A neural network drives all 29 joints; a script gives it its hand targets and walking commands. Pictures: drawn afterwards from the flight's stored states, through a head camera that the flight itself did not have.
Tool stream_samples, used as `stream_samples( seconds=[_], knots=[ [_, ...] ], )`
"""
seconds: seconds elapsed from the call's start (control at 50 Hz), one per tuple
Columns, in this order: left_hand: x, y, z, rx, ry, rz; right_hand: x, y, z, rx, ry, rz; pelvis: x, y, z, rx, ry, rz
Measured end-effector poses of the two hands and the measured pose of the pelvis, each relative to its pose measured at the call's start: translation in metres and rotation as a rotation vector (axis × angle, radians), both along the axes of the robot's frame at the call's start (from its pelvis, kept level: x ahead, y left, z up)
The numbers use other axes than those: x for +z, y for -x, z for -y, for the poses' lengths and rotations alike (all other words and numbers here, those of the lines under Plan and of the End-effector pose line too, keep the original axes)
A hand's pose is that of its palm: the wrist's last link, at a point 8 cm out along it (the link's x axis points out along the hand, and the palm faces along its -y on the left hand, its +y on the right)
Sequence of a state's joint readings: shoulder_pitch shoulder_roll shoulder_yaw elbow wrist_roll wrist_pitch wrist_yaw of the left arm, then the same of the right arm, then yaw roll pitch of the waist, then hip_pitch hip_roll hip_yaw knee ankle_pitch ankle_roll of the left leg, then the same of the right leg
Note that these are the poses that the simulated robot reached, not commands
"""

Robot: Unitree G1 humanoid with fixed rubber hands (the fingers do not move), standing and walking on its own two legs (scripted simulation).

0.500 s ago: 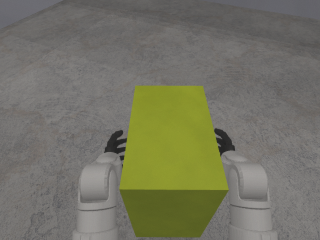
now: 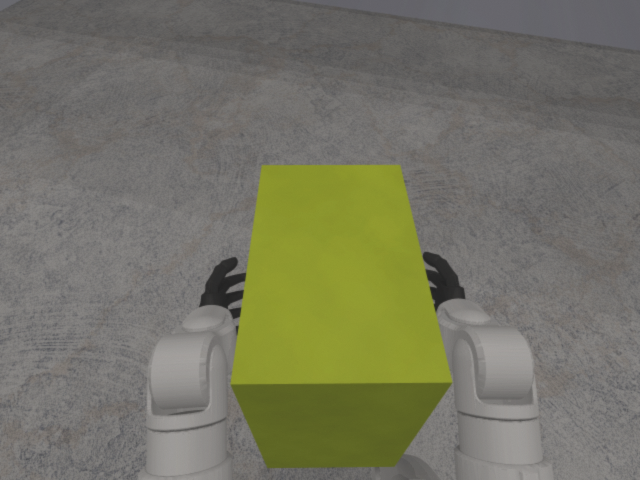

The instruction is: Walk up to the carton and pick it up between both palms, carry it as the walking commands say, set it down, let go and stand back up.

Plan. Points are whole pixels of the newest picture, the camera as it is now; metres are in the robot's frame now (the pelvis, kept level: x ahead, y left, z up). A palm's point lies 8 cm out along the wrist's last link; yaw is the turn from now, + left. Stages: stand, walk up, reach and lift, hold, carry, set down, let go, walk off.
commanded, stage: carry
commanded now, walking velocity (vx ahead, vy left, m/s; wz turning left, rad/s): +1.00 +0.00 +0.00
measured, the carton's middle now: (331, 322) +0.31 -0.01 +0.01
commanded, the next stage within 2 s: none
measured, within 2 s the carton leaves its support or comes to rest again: neither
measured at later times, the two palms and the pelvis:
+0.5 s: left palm (190, 85) +0.76 +0.21 +0.08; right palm (330, 72) +0.80 -0.05 +0.08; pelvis +0.49 +0.05 -0.01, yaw +6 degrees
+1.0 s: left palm out of the picture +1.27 +0.29 +0.06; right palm out of the picture +1.29 +0.03 +0.05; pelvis +0.99 +0.13 -0.04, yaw +5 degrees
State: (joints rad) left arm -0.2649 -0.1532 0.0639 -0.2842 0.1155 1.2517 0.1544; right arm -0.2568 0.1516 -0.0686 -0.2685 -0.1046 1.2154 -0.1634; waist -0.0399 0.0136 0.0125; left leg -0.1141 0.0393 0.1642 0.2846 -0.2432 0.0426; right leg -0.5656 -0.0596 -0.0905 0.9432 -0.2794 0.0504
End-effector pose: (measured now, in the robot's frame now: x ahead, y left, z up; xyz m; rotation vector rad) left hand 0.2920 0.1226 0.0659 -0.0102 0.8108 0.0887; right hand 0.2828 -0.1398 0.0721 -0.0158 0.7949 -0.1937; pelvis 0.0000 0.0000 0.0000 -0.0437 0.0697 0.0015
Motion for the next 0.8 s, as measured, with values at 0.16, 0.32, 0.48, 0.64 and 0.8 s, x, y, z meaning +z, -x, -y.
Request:
stream_samples(
  seconds=[0.16,0.32,0.48,0.64,0.8],
  knots=[
    [0.0,-0.157,-0.024,0.082,-0.017,0.103,-0.005,-0.178,-0.024,0.078,-0.023,0.102,-0.027,-0.167,-0.003,0.049,0.005,0.024],
    [-0.013,-0.291,-0.056,0.19,-0.037,-0.018,-0.022,-0.343,-0.059,0.192,-0.036,-0.018,-0.018,-0.321,-0.005,0.12,-0.003,0.014],
    [0.008,-0.445,-0.085,0.167,-0.041,0.042,0.003,-0.495,-0.088,0.173,-0.039,0.042,-0.006,-0.474,-0.042,0.109,-0.054,-0.003],
    [-0.001,-0.629,-0.122,0.069,-0.011,0.086,-0.006,-0.645,-0.122,0.067,-0.011,0.084,-0.026,-0.635,-0.107,0.021,-0.064,0.034],
    [0.0,-0.776,-0.137,0.011,-0.003,0.008,-0.001,-0.778,-0.137,0.005,-0.006,0.004,-0.002,-0.775,-0.135,0.007,-0.011,-0.003]
  ],
)
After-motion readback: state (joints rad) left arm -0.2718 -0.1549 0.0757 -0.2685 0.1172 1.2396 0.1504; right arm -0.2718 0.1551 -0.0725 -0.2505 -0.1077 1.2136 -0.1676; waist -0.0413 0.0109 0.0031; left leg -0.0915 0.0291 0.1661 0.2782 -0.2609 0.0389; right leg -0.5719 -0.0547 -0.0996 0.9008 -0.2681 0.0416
